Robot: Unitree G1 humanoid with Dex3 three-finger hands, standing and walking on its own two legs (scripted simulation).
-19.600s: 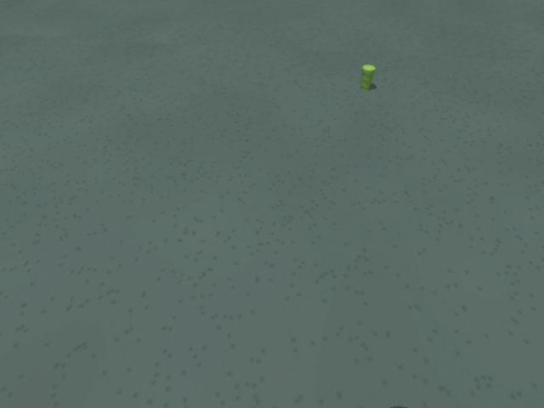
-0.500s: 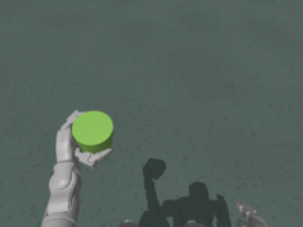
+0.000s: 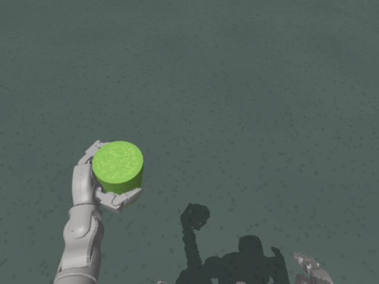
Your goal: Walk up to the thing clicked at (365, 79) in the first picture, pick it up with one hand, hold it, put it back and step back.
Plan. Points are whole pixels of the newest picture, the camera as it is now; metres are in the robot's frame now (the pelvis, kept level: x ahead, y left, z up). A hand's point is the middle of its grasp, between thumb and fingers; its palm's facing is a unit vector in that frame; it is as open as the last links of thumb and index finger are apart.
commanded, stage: hold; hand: left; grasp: from the side
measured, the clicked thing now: (122, 179) +0.33 +0.17 +0.04
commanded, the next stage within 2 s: none
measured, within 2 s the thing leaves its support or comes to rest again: neither
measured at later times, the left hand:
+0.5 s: hand (119, 174) +0.33 +0.17 +0.06, palm faces +0.14 -0.99 +0.00, open 11.1 cm
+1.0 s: hand (118, 176) +0.33 +0.17 +0.06, palm faces +0.13 -0.99 +0.00, open 11.1 cm
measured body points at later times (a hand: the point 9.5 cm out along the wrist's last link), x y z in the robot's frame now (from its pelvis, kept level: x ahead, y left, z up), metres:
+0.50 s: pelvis +0.00 +0.00 +0.01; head +0.04 +0.00 +0.45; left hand +0.32 +0.22 +0.06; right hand +0.13 -0.25 -0.10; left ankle +0.01 +0.13 -0.70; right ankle +0.00 -0.13 -0.70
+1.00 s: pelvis +0.00 +0.00 +0.01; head +0.04 +0.00 +0.45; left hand +0.31 +0.22 +0.07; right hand +0.14 -0.24 -0.10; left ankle +0.01 +0.13 -0.70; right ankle +0.00 -0.13 -0.70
